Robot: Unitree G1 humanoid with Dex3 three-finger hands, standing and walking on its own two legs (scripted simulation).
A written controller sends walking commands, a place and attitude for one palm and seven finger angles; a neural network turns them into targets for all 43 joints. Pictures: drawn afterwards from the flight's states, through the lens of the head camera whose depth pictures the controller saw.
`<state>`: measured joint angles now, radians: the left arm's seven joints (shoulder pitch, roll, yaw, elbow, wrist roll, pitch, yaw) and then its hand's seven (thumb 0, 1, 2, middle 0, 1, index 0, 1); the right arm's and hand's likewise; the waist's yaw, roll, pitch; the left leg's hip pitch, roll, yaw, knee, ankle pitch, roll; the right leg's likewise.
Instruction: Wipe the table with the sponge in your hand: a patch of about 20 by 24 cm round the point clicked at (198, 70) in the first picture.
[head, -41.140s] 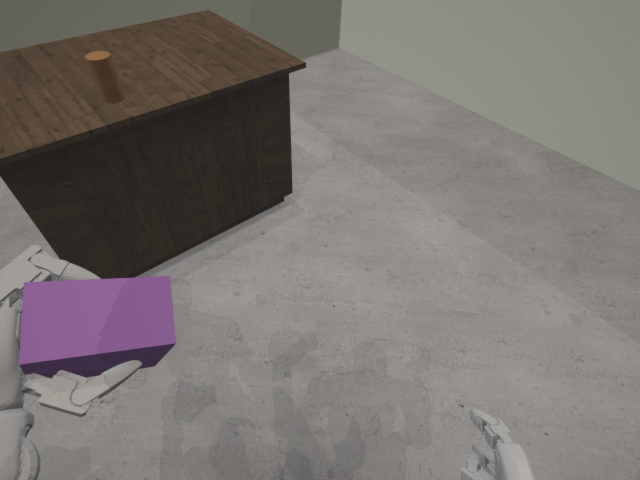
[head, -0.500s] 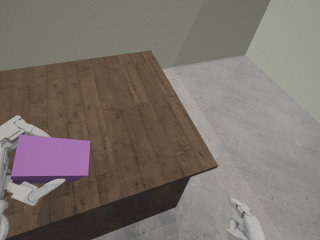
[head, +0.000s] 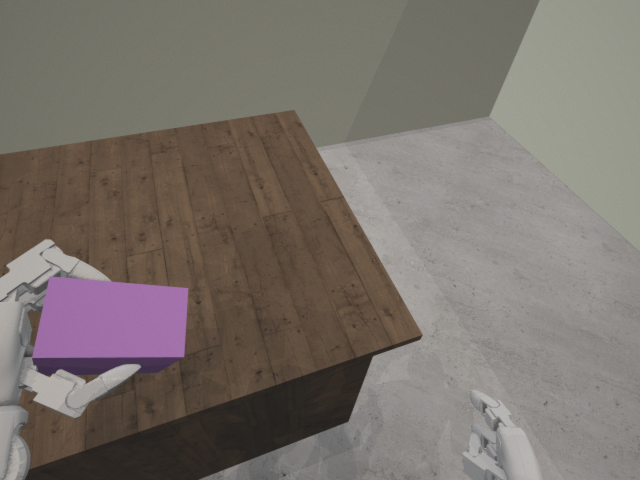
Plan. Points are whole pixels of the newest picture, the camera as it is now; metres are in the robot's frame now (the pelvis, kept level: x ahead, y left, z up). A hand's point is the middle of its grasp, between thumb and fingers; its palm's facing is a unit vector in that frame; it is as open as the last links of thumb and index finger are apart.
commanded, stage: shuffle to correct the standing spot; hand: left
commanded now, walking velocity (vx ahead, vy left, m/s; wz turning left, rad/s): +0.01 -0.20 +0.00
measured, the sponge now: (131, 332) +0.22 +0.21 +0.12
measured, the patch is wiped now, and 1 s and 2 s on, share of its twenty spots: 0.00 0.00 0.00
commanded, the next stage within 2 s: come to a stop and stand still in 0.66 s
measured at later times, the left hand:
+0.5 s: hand (139, 315) +0.22 +0.19 +0.16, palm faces +0.29 -0.87 -0.39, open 10.2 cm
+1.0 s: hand (163, 328) +0.22 +0.17 +0.15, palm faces +0.31 -0.86 -0.40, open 10.2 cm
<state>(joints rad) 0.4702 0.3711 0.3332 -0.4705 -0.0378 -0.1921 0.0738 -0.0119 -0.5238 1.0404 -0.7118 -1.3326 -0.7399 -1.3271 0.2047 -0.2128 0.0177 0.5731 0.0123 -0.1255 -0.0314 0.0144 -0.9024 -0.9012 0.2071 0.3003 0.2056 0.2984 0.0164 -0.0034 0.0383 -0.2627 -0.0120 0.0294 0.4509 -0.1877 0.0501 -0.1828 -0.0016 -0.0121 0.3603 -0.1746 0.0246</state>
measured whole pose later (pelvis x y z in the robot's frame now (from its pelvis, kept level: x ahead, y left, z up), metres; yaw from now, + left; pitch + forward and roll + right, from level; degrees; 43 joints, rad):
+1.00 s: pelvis +0.01 -0.06 +0.00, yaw +0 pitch -1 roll -2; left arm 0.52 0.38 0.32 -0.49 -0.09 -0.12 0.09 -0.01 -0.52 1.04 -0.71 -1.33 -0.74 -1.33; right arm 0.19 -0.25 -0.01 0.59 0.04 -0.07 -0.06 0.01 -0.90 -0.90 0.21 0.30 0.20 0.30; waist 0.00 0.05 0.01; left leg -0.26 0.08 -0.01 0.48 -0.22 -0.02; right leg -0.17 0.09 -0.04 0.38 -0.20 -0.06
